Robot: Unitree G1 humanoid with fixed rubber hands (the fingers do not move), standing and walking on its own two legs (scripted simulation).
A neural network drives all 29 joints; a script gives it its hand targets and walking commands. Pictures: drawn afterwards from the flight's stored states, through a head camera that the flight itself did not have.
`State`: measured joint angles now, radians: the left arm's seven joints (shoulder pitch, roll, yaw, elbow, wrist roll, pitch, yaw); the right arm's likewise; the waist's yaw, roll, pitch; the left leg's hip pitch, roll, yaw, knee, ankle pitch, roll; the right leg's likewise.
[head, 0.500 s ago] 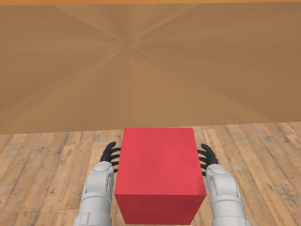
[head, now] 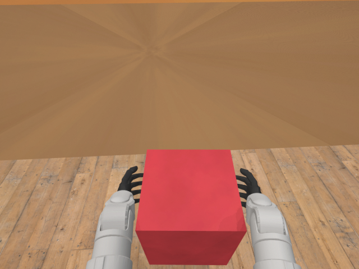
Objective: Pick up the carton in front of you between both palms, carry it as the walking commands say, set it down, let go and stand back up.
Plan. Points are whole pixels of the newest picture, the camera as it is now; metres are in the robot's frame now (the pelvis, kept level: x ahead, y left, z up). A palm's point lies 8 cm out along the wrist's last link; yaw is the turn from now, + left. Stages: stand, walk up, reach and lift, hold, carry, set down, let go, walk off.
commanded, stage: reach and lift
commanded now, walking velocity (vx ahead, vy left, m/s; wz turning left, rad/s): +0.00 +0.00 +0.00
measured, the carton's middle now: (188, 209) +0.30 +0.00 -0.04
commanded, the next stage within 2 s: hold in 0.26 s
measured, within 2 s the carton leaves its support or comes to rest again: neither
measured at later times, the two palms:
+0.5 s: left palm (122, 194) +0.28 +0.15 +0.05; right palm (255, 196) +0.28 -0.15 +0.05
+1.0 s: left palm (122, 194) +0.28 +0.15 +0.05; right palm (255, 196) +0.28 -0.15 +0.05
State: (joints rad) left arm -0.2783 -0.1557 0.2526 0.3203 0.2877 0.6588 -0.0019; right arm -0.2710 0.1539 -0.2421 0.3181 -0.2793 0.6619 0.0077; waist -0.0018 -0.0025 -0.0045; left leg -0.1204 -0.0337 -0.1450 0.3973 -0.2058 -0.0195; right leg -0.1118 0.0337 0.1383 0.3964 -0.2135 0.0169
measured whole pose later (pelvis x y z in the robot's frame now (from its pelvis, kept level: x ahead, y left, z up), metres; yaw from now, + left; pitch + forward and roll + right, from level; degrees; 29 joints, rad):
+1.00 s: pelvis -0.01 +0.00 +0.00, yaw +0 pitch -7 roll +0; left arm -0.29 -0.16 0.24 0.25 0.29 0.76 -0.01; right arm -0.28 0.16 -0.23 0.25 -0.28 0.76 0.02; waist 0.00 0.00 0.01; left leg -0.06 -0.03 -0.14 0.37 -0.19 -0.02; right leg -0.05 0.03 0.13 0.37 -0.20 0.02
